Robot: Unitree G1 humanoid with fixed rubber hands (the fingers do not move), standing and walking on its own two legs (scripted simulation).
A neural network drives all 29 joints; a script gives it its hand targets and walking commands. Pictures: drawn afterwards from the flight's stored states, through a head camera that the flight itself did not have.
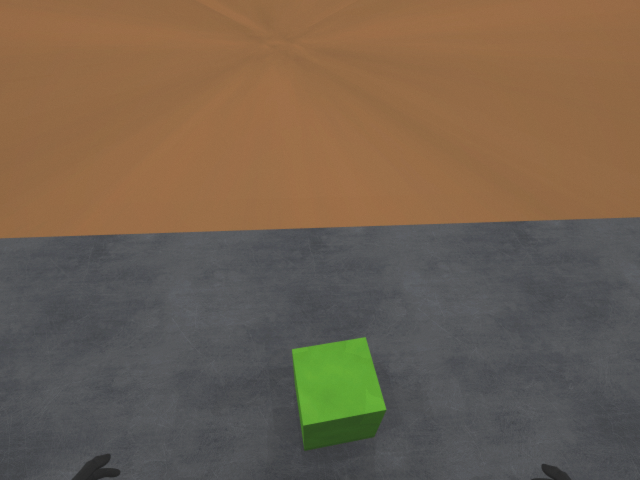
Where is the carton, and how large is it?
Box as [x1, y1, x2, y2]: [292, 337, 385, 450]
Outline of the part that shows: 365,337 292,349 294,380 304,450 371,437 374,435 385,411 385,406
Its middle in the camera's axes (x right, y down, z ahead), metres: +0.05 +0.44 +1.11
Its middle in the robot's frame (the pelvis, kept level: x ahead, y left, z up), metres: +0.45 -0.04 -0.66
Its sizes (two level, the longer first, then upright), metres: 0.210 0.200 0.250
